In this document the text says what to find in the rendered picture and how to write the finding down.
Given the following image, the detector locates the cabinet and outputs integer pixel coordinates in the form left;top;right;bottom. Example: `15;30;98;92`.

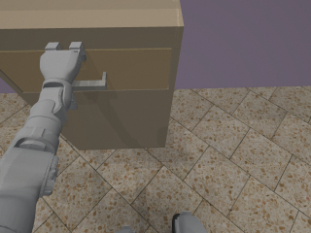
0;0;185;150

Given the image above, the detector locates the robot shin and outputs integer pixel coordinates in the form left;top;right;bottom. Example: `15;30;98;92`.
121;225;132;230
179;211;191;217

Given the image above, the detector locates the robot right shin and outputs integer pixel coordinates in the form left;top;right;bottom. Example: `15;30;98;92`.
179;211;191;217

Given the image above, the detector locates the drawer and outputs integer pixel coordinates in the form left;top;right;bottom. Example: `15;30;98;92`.
0;48;172;92

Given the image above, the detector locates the robot left hand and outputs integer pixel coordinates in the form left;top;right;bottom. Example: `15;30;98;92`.
40;42;86;110

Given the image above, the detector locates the left robot upper arm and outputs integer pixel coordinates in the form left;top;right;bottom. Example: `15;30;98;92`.
0;147;59;233

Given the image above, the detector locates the handle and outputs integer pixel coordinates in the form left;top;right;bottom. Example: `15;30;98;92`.
71;72;107;91

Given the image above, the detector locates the robot left shin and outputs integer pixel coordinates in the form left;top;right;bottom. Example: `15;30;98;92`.
121;225;132;230

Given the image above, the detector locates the left robot forearm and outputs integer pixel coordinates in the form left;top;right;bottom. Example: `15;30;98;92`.
0;79;73;172

